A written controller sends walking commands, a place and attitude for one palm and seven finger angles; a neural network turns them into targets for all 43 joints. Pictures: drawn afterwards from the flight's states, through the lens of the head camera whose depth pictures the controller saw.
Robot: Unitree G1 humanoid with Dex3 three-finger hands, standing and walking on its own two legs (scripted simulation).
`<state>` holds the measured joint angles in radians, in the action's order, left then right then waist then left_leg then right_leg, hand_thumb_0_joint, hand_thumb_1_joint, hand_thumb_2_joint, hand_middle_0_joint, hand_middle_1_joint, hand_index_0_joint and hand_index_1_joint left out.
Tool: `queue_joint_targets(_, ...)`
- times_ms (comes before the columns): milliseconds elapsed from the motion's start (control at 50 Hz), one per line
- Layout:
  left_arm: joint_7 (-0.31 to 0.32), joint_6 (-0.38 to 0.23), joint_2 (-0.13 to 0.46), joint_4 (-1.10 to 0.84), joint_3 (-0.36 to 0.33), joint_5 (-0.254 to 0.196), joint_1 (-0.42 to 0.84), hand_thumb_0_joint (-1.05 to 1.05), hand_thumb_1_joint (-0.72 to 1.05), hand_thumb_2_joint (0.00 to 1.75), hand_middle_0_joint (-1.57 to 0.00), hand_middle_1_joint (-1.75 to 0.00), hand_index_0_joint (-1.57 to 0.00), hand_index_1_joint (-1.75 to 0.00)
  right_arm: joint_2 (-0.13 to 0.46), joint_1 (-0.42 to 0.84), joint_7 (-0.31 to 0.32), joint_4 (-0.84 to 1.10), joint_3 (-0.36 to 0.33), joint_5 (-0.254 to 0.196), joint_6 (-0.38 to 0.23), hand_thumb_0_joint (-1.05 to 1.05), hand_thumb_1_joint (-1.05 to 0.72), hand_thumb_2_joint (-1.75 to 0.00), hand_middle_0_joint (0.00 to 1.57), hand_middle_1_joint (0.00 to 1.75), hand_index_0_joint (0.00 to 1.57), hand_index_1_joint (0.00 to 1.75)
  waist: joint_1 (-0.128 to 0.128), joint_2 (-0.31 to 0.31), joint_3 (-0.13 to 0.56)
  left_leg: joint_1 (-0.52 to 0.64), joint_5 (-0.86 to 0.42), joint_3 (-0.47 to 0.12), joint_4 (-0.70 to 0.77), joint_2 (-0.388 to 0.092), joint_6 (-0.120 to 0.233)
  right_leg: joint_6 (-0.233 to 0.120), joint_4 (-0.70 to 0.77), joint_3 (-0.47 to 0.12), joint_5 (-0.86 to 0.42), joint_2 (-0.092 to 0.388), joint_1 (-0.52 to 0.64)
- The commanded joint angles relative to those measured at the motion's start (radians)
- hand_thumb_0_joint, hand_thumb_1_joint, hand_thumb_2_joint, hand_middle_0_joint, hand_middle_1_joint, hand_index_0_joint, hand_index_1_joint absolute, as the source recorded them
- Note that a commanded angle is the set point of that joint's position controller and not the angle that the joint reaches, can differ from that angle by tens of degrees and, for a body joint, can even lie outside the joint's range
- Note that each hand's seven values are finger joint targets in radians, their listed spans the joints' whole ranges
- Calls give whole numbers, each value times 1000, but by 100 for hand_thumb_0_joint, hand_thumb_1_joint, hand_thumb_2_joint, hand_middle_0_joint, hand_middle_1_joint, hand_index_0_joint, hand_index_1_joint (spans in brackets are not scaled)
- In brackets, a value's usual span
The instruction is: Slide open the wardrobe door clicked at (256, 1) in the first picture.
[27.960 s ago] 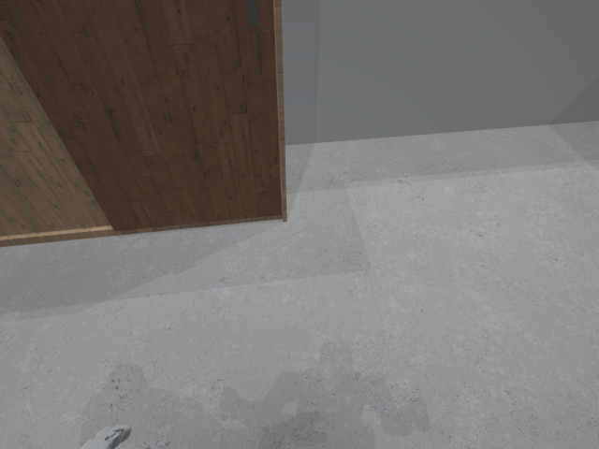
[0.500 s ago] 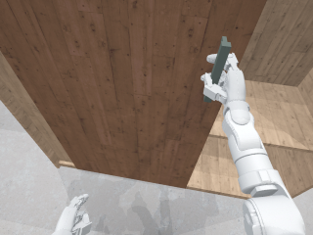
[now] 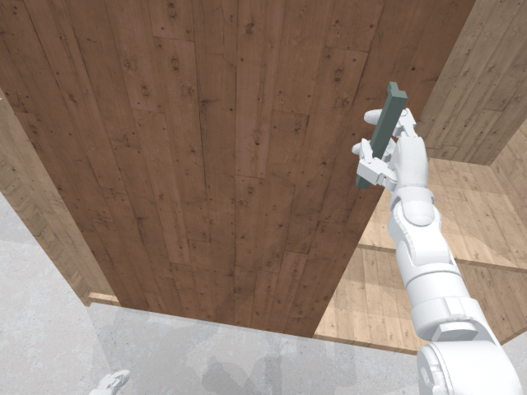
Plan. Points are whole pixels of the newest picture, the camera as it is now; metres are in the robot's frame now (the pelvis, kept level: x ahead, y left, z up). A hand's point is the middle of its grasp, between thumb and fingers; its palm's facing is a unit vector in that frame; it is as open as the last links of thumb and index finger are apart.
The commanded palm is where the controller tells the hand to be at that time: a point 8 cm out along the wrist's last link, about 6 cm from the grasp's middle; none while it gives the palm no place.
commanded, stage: stop walking and hold the door there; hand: right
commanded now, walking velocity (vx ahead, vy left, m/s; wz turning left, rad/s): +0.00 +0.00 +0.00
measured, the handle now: (376, 137) +0.46 -0.17 +0.19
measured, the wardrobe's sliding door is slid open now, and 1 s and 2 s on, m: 0.55 0.55 0.55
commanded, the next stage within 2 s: loosen the grip on the handle in 0.16 s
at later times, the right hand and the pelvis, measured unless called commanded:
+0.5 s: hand (371, 163) +0.40 -0.15 +0.18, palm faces +0.11 +0.99 -0.09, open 9.5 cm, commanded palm +0.37 -0.19 +0.17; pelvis -0.04 -0.02 +0.00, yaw +2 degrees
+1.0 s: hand (372, 166) +0.40 -0.15 +0.17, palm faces +0.07 +0.99 -0.12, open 14.6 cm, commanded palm +0.38 -0.22 +0.17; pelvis -0.05 -0.04 -0.01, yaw +3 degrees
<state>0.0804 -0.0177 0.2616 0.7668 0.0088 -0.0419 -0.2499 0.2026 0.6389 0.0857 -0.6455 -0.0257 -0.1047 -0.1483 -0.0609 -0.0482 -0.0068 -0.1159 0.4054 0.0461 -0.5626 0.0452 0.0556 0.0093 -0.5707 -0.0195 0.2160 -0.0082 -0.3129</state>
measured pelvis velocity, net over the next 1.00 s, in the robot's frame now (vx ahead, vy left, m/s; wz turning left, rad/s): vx -0.05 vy -0.04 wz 0.05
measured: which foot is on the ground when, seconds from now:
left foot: down 0.00-1.00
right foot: down 0.00-1.00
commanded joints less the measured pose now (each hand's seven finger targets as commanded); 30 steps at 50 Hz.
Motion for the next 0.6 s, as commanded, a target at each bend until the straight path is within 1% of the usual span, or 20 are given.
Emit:
queue_joint_targets(0, 0, -44, 77, -153, -22, 7, 91, 0, 90, 90, -20, -30, -20, -30, -30, 425, -58, 269, 138, 34, -61, 0, -90, -90, 45, 140, 45, 140, 59, 61, 281, -44, -592, -90, -13, -149, -98, -90, 17, -77, -518, 153, 251)
queue_joint_targets(40, -5, -48, 82, -162, -22, 7, 98, 0, 90, 90, -20, -30, -20, -30, -25, 400, -55, 293, 129, 34, -62, 0, -90, -90, 45, 140, 45, 140, 56, 25, 310, -74, -401, -79, -30, -111, -85, -120, 41, -155, -556, 201, 281)
queue_joint_targets(100, -8, -50, 82, -176, -17, 10, 107, 0, 90, 90, -20, -30, -20, -30, -40, 407, -50, 309, 144, 36, -59, 0, -90, -90, 45, 140, 45, 140, 55, 11, 272, -72, -197, -98, 43, -106, -60, -109, 87, -182, -375, 218, 211)
queue_joint_targets(140, -5, -52, 87, -178, -16, 12, 105, 0, 90, 90, -20, -30, -20, -30, 15, 393, -39, 300, 99, 39, -55, 0, -90, -90, 45, 140, 45, 140, 53, 33, 266, -53, -244, -120, 82, -132, -53, -96, 74, -154, -349, 202, 190)
queue_joint_targets(200, -8, -51, 71, -186, -11, 7, 103, 0, 90, 90, -20, -30, -20, -30, -17, 424, -43, 295, 131, 38, -49, 0, -90, -90, 45, 140, 45, 140, 61, 125, 279, -22, -404, -148, 110, -179, -51, -58, 29, -75, -334, 153, 179)
queue_joint_targets(220, -5, -53, 82, -183, -15, 6, 105, 0, 90, 90, -20, -30, -20, -30, 16, 418, -39, 288, 108, 38, -46, 0, -90, -90, 45, 140, 45, 140, 61, 122, 285, -14, -439, -142, 106, -185, -53, -53, 26, -65, -342, 150, 185)
queue_joint_targets(240, -38, -89, 137, -213, -113, 3, 107, 0, 90, 90, -20, -30, -20, -30, 761, 899, -8, 271, -528, 129, -50, 0, -90, -90, 45, 140, 45, 140, 16, 321, 104, -180, -750, -248, 171, -147, -117, -81, -14, -33, -335, 70, 193)
queue_joint_targets(260, -42, -178, 131, -130, -51, 61, 63, 0, 90, 90, -20, -30, -20, -30, 363, 848, -50, 24, -221, 166, 12, 0, -78, -84, 45, 140, 45, 140, 165, 332, 472, -88, -1066, -56, -103, -39, -75, -80, 119, 26, -483, -33, 196)
queue_joint_targets(280, -31, -189, 128, -123, -77, 11, -21, 0, 90, 90, -20, -30, -20, -30, 273, 545, -45, -44, -296, 117, 30, 0, -66, -78, 45, 140, 45, 140, 147, 291, 496, -223, -916, 0, -176, 2, -78, -98, 65, 22, -620, -36, 350)
queue_joint_targets(300, -43, -170, 102, -165, -67, 12, -14, 0, 90, 90, -20, -30, -20, -30, 123, 454, -85, 153, -171, 62, 16, 0, -54, -73, 45, 140, 45, 140, 101, 128, 576, -269, -677, -1, -142, 19, -72, -76, 54, -24, -771, 4, 458)
queue_joint_targets(320, -41, -172, 100, -175, -74, 18, 19, 0, 90, 90, -20, -30, -20, -30, 156, 407, -98, 175, -228, 22, 8, 0, -42, -67, 45, 140, 45, 140, 51, -150, 632, -288, -405, -30, -79, -4, -46, -50, 28, -22, -831, 31, 581)
queue_joint_targets(340, -54, -164, 107, -178, -71, 32, 29, 0, 90, 90, -20, -30, -20, -30, 218, 440, -103, 304, -255, -3, -13, 0, -30, -61, 45, 140, 45, 140, 50, -113, 597, -266, -267, -39, 27, -21, -31, -22, 13, -29, -619, 45, 550)
queue_joint_targets(360, -53, -162, 101, -188, -61, 25, 61, 0, 90, 90, -20, -30, -20, -30, 219, 433, -88, 250, -238, 7, -12, 0, -17, -55, 45, 140, 45, 140, 68, -55, 466, -249, -275, -32, 64, -23, -27, -28, 13, 0, -372, 29, 405)
queue_joint_targets(380, -55, -161, 98, -196, -46, 17, 60, 0, 90, 90, -20, -30, -20, -30, 168, 477, -71, 224, -164, 27, -30, 0, -5, -49, 45, 140, 45, 140, 106, 45, 341, -266, -260, -25, 85, -23, -36, -42, 20, 13, -189, 13, 263)
queue_joint_targets(400, -61, -164, 97, -194, -42, 17, 53, 0, 90, 90, -20, -30, -20, -30, 165, 506, -48, 203, -137, 56, -53, 0, 7, -43, 45, 140, 45, 140, 127, 84, 241, -311, -241, -33, 95, -25, -41, -55, 20, 17, -104, 12, 189)
queue_joint_targets(420, -70, -167, 105, -195, -42, 24, 29, 0, 90, 90, -20, -30, -20, -30, 179, 505, -32, 192, -145, 79, -75, 0, 19, -37, 45, 140, 45, 140, 132, 105, 211, -319, -279, -24, 84, -22, -33, -64, 8, 9, -129, 12, 163)
queue_joint_targets(440, -80, -162, 116, -196, -45, 27, 21, 0, 90, 90, -20, -30, -20, -30, 192, 534, -25, 202, -136, 103, -98, 0, 31, -32, 45, 140, 45, 140, 133, 62, 254, -346, -331, -35, 56, -21, -33, -66, -10, 13, -177, 10, 190)
queue_joint_targets(480, -80, -152, 119, -212, -59, 25, 28, 0, 90, 90, -20, -30, -20, -30, 228, 534, -12, 195, -142, 118, -127, 0, 55, -20, 42, 137, 42, 137, 120, 89, 319, -338, -267, -48, 33, -22, -41, -58, -16, 15, -110, 9, 151)
queue_joint_targets(520, -73, -151, 119, -221, -52, 18, 29, 0, 90, 90, -20, -30, -20, -30, 257, 544, -2, 154, -158, 115, -137, 0, 55, -20, 40, 133, 40, 133, 118, 46, 277, -367, -115, -61, 59, -23, -39, -58, 2, 14, 23, 8, 110)
queue_joint_targets(580, -73, -162, 127, -206, -55, 15, 3, 0, 90, 90, -20, -30, -20, -30, 218, 621, -4, 119, -107, 102, -149, 0, 55, -20, 36, 128, 36, 128, 136, 3, 302, -427, 11, -60, 54, -13, -31, -48, 11, 6, 132, 8, 124)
